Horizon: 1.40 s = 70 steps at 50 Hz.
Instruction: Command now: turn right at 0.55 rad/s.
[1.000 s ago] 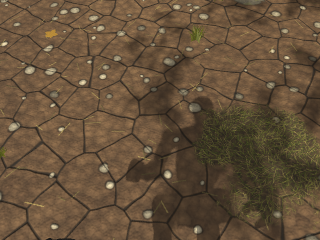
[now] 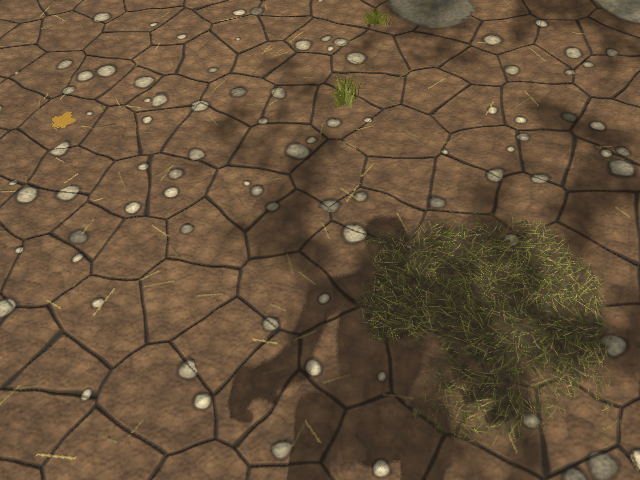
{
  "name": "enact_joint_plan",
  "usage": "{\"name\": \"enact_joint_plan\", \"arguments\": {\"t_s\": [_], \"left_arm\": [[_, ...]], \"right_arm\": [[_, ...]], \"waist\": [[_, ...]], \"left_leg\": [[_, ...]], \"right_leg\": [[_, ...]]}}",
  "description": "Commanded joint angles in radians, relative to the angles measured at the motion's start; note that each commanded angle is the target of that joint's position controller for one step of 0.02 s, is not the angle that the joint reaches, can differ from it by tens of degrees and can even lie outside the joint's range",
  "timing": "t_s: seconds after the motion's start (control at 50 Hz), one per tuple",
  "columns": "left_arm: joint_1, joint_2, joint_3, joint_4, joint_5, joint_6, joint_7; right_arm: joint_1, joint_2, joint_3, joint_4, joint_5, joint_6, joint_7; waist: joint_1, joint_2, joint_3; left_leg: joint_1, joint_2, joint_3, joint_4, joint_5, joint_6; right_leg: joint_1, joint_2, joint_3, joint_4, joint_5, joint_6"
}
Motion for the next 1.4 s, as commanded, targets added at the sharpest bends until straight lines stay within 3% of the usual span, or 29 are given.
{"name": "enact_joint_plan", "arguments": {"t_s": [0.02, 0.22, 0.28, 0.32, 0.34, 0.36, 0.38, 0.42, 0.44, 0.52, 0.64, 0.68, 0.72, 0.74, 0.76, 0.78, 0.8, 0.88, 0.94, 1.0, 1.08, 1.16, 1.18, 1.2, 1.22, 1.24, 1.26, 1.32, 1.4], "left_arm": [[0.038, 0.158, 0.043, -0.053, 0.003, -0.011, 0.006], [0.021, 0.194, 0.058, -0.078, 0.023, -0.002, -0.003], [-0.019, 0.193, 0.061, -0.084, 0.021, 0.001, -0.008], [-0.071, 0.177, 0.056, -0.091, 0.005, 0.001, -0.006], [-0.049, 0.129, 0.043, -0.098, -0.002, -0.004, -0.003], [0.04, 0.055, 0.027, -0.102, -0.002, -0.009, 0.0], [0.032, 0.16, 0.052, -0.09, 0.034, -0.003, 0.008], [0.024, 0.166, 0.059, -0.058, 0.034, 0.006, -0.001], [0.039, 0.151, 0.055, -0.044, 0.026, 0.012, -0.011], [-0.001, 0.116, 0.037, -0.039, 0.013, 0.023, -0.024], [-0.051, 0.066, 0.0, -0.029, 0.006, 0.032, -0.01], [-0.015, 0.056, -0.008, -0.005, 0.004, 0.023, -0.001], [0.002, 0.077, -0.015, 0.012, 0.024, -0.001, 0.01], [0.018, 0.139, -0.013, 0.001, 0.042, -0.016, 0.017], [-0.066, 0.146, -0.014, 0.011, 0.025, -0.022, 0.019], [-0.121, 0.085, -0.03, -0.003, 0.024, -0.031, 0.014], [-0.132, 0.07, -0.038, 0.002, 0.023, -0.037, 0.015], [-0.062, 0.079, -0.042, 0.055, 0.013, -0.046, 0.027], [-0.024, 0.097, -0.034, 0.096, 0.014, -0.041, 0.029], [0.031, 0.152, -0.007, 0.116, 0.024, -0.024, 0.019], [0.038, 0.135, 0.002, 0.134, 0.028, -0.054, 0.013], [-0.049, 0.125, 0.009, 0.133, 0.008, -0.076, 0.006], [-0.06, 0.084, -0.003, 0.127, 0.017, -0.084, 0.005], [-0.086, -0.003, -0.03, 0.088, 0.012, -0.092, -0.003], [-0.096, 0.073, -0.011, 0.082, 0.031, -0.091, -0.001], [-0.074, 0.094, -0.004, 0.1, 0.038, -0.091, -0.006], [-0.047, 0.081, -0.008, 0.123, 0.032, -0.095, -0.018], [-0.028, 0.062, -0.015, 0.156, 0.044, -0.09, -0.035], [-0.127, 0.039, -0.024, 0.128, 0.044, -0.075, -0.04]], "right_arm": [[-0.025, -0.068, -0.014, -0.072, 0.001, -0.005, -0.002], [-0.059, -0.076, -0.001, -0.116, 0.013, -0.023, -0.015], [-0.018, -0.078, 0.004, -0.121, 0.023, -0.035, -0.023], [0.058, -0.075, 0.006, -0.106, 0.018, -0.049, -0.038], [0.064, -0.135, -0.006, -0.108, 0.006, -0.056, -0.049], [0.001, -0.218, -0.016, -0.143, 0.004, -0.05, -0.053], [0.009, -0.223, -0.023, -0.139, -0.003, -0.041, -0.041], [-0.043, -0.105, 0.007, -0.143, 0.007, -0.045, -0.022], [-0.075, -0.09, 0.012, -0.151, 0.004, -0.046, -0.021], [-0.008, -0.093, 0.009, -0.123, 0.006, -0.056, -0.026], [0.029, -0.115, 0.001, -0.08, -0.002, -0.051, -0.008], [0.031, -0.122, -0.001, -0.062, 0.004, -0.041, -0.002], [0.058, -0.096, 0.006, -0.049, 0.009, -0.043, 0.0], [0.079, -0.041, 0.02, -0.071, 0.005, -0.049, 0.008], [0.054, -0.009, 0.032, -0.069, 0.019, -0.038, 0.0], [0.045, -0.045, 0.026, -0.048, 0.013, -0.029, -0.005], [0.034, -0.044, 0.025, -0.033, 0.011, -0.029, -0.003], [0.068, -0.066, 0.023, 0.027, 0.01, -0.048, 0.006], [0.071, -0.049, 0.024, 0.065, 0.005, -0.05, 0.003], [0.02, -0.042, 0.021, 0.048, -0.014, -0.046, 0.014], [-0.007, -0.049, 0.015, 0.022, -0.005, -0.078, 0.029], [0.175, -0.028, 0.01, 0.098, 0.001, -0.103, 0.026], [0.282, -0.066, -0.003, 0.135, -0.003, -0.111, 0.016], [0.393, -0.175, -0.028, 0.144, -0.012, -0.119, 0.006], [0.407, -0.195, -0.034, 0.165, -0.006, -0.113, 0.011], [0.315, -0.143, -0.019, 0.143, -0.004, -0.111, 0.014], [0.239, -0.103, -0.009, 0.12, -0.001, -0.117, 0.018], [0.221, -0.055, 0.011, 0.131, 0.003, -0.14, 0.015], [0.324, -0.042, 0.02, 0.195, 0.017, -0.146, 0.014]], "waist": [[0.022, -0.139, -0.073], [0.035, -0.158, -0.085], [0.012, -0.17, -0.099], [-0.046, -0.15, -0.096], [-0.03, -0.04, -0.108], [0.032, 0.178, -0.119], [0.008, 0.142, -0.101], [0.037, 0.05, -0.045], [0.048, 0.073, -0.049], [0.005, 0.104, -0.082], [-0.029, 0.159, -0.092], [-0.001, 0.147, -0.091], [0.012, 0.067, -0.108], [-0.007, -0.114, -0.155], [-0.03, -0.254, -0.069], [-0.034, -0.189, -0.042], [-0.031, -0.178, -0.036], [-0.013, -0.132, -0.04], [0.0, -0.103, -0.033], [0.039, -0.176, 0.096], [0.033, -0.157, 0.095], [-0.079, -0.104, 0.019], [-0.121, -0.026, -0.013], [-0.164, 0.215, -0.062], [-0.137, 0.186, 0.0], [-0.072, 0.056, 0.066], [-0.034, 0.022, 0.083], [-0.012, 0.033, 0.028], [-0.027, 0.037, 0.026]], "left_leg": [[-0.118, 0.002, -0.02, -0.043, 0.014, -0.014], [0.039, -0.049, -0.043, -0.281, -0.042, 0.013], [0.156, -0.073, -0.049, -0.416, -0.039, 0.035], [0.335, -0.061, -0.05, -0.678, 0.11, 0.05], [0.434, 0.084, -0.182, -0.79, 0.096, 0.081], [0.509, 0.343, -0.449, -0.844, 0.182, 0.167], [0.373, 0.401, -0.486, -0.811, 0.281, 0.275], [0.283, 0.288, -0.317, -0.792, 0.352, 0.266], [0.288, 0.224, -0.232, -0.782, 0.376, 0.236], [0.399, 0.191, -0.147, -0.739, 0.539, 0.244], [0.384, 0.197, -0.146, -0.706, 0.467, 0.25], [0.355, 0.187, -0.141, -0.66, 0.525, 0.234], [0.237, 0.162, -0.121, -0.61, 0.443, 0.142], [0.143, 0.095, -0.051, -0.485, 0.219, 0.088], [0.227, 0.02, 0.009, -0.574, -0.031, 0.064], [0.276, 0.028, 0.001, -0.571, -0.004, 0.057], [0.302, 0.018, -0.001, -0.621, 0.085, 0.058], [0.36, 0.055, -0.033, -0.68, 0.265, 0.052], [0.325, 0.012, 0.011, -0.634, 0.095, 0.058], [0.095, -0.037, 0.087, -0.461, -0.09, 0.082], [-0.012, 0.026, 0.035, -0.36, -0.092, 0.118], [0.437, -0.042, 0.103, -0.631, 0.103, 0.129], [0.625, 0.015, 0.001, -0.682, 0.047, 0.136], [0.735, 0.271, -0.414, -0.883, -0.299, 0.206], [0.646, 0.387, -0.646, -0.96, -0.404, 0.275], [0.57, 0.361, -0.568, -0.945, -0.395, 0.277], [0.523, 0.31, -0.473, -0.947, -0.299, 0.252], [0.537, 0.206, -0.244, -0.949, 0.1, 0.202], [0.574, 0.178, -0.118, -0.92, 0.488, 0.208]], "right_leg": [[0.156, -0.241, 0.261, -0.1, 0.356, -0.135], [0.051, -0.217, 0.43, -0.044, 0.31, -0.144], [0.022, -0.196, 0.482, -0.018, 0.369, -0.11], [-0.065, -0.135, 0.468, 0.031, 0.266, -0.035], [-0.158, -0.065, 0.392, 0.131, 0.046, 0.025], [-0.303, 0.093, 0.171, 0.346, -0.308, 0.079], [-0.323, 0.084, 0.073, 0.54, -0.393, 0.09], [-0.279, 0.03, 0.086, 0.689, -0.279, 0.1], [-0.272, 0.033, 0.073, 0.725, -0.231, 0.11], [-0.291, 0.04, 0.054, 0.668, -0.21, 0.14], [-0.101, 0.004, -0.037, 0.267, -0.276, 0.114], [-0.003, 0.001, -0.067, 0.073, -0.156, 0.093], [0.19, -0.074, 0.03, -0.153, 0.088, 0.061], [0.282, -0.289, 0.266, -0.189, 0.161, 0.026], [0.031, -0.359, 0.286, -0.14, 0.304, -0.067], [0.011, -0.308, 0.245, -0.138, 0.244, -0.066], [0.001, -0.263, 0.209, -0.128, 0.185, -0.036], [0.016, -0.168, 0.142, -0.129, 0.099, 0.025], [0.032, -0.152, 0.156, -0.144, -0.186, -0.007], [0.002, -0.269, 0.337, -0.262, -0.596, -0.114], [0.088, -0.341, 0.387, -0.295, -0.419, -0.171], [-0.115, -0.216, 0.175, -0.151, -0.234, -0.097], [-0.254, -0.159, 0.107, -0.006, -0.214, -0.063], [-0.418, -0.027, -0.046, 0.335, -0.246, -0.006], [-0.517, 0.003, -0.03, 0.518, -0.328, -0.011], [-0.528, -0.063, 0.026, 0.609, -0.251, -0.026], [-0.509, -0.098, 0.026, 0.619, -0.156, -0.027], [-0.461, -0.136, -0.034, 0.617, -0.005, 0.009], [-0.539, -0.143, -0.096, 0.609, 0.059, 0.053]]}}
